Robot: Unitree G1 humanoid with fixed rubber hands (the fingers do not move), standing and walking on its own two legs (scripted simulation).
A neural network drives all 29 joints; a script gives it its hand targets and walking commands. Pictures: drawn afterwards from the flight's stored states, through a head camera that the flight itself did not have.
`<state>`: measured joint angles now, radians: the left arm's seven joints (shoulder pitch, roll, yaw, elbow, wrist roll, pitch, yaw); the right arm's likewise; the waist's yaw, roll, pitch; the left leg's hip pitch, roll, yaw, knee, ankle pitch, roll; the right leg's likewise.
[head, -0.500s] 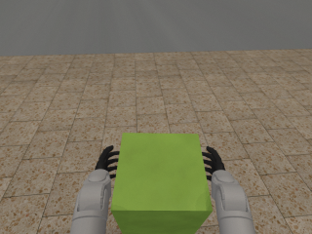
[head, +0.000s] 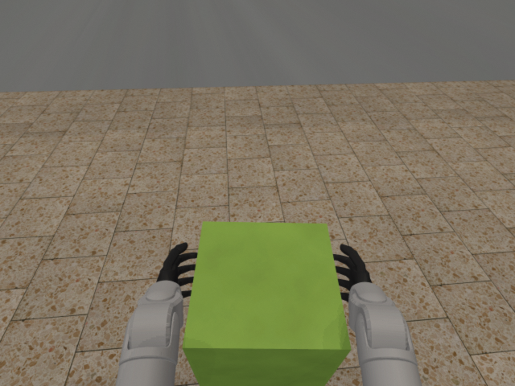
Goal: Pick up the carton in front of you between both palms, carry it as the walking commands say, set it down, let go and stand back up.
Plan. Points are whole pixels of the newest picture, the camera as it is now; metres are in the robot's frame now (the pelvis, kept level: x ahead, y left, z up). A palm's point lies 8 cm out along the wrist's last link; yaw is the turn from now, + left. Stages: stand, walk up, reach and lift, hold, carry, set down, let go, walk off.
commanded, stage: carry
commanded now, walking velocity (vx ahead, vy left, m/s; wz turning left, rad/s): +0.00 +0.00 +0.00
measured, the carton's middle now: (262, 311) +0.29 +0.00 -0.04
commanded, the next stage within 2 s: hold in 0.40 s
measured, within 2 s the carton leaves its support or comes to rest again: neither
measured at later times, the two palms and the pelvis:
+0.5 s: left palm (158, 300) +0.27 +0.16 +0.04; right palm (351, 294) +0.28 -0.14 +0.04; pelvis -0.01 +0.00 +0.01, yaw +6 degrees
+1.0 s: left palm (166, 310) +0.28 +0.17 -0.03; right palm (331, 281) +0.34 -0.13 -0.03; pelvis -0.02 -0.07 -0.01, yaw +17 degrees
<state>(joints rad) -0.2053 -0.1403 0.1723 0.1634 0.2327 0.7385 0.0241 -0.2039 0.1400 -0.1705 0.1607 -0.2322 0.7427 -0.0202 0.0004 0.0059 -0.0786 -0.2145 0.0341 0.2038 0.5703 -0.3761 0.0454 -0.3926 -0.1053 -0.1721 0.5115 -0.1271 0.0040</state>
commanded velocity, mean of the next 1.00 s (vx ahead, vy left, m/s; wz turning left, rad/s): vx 0.00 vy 0.00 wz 0.00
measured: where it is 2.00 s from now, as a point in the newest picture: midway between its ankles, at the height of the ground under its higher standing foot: outside the picture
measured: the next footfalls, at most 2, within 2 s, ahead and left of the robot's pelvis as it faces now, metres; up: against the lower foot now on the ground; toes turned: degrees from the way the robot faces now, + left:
none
